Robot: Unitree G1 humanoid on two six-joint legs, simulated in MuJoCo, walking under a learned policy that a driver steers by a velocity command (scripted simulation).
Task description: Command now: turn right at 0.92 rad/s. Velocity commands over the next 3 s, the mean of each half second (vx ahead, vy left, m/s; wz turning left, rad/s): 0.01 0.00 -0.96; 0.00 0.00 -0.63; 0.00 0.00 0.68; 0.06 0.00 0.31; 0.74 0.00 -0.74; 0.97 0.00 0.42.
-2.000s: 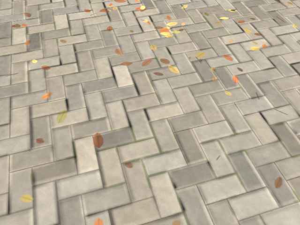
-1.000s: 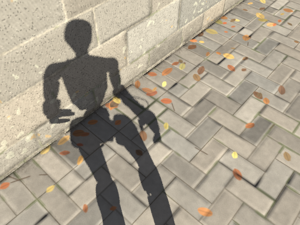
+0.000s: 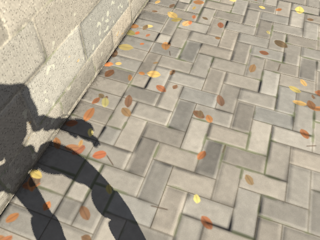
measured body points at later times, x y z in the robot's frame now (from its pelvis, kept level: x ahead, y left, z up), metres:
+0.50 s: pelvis +0.03 -0.03 -0.01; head +0.06 -0.06 +0.44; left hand +0.32 +0.15 -0.08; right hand +0.06 -0.36 -0.10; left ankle +0.13 +0.06 -0.73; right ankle -0.01 -0.14 -0.74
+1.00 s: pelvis +0.02 -0.06 -0.01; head +0.03 -0.09 +0.44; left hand +0.33 -0.02 -0.09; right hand -0.10 -0.32 -0.13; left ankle +0.12 +0.05 -0.72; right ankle -0.07 -0.14 -0.74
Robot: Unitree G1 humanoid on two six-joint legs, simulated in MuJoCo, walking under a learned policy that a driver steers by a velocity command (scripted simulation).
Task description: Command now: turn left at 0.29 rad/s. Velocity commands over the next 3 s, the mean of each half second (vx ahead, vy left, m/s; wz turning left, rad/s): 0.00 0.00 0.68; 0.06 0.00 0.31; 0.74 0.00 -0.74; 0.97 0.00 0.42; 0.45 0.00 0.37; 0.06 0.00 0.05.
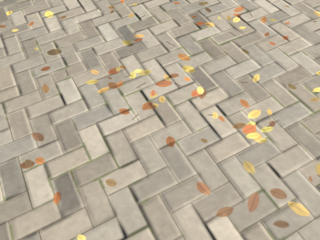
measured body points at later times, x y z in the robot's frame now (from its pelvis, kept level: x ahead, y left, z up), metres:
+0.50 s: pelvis +0.01 +0.04 +0.00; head +0.05 +0.09 +0.45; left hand +0.06 +0.38 -0.11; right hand +0.26 -0.18 -0.07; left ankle -0.01 +0.12 -0.74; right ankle +0.04 -0.12 -0.64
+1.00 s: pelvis +0.08 +0.05 +0.00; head +0.10 +0.05 +0.45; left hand +0.03 +0.34 -0.11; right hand +0.36 -0.06 -0.09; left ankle -0.02 +0.12 -0.73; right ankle +0.16 -0.05 -0.73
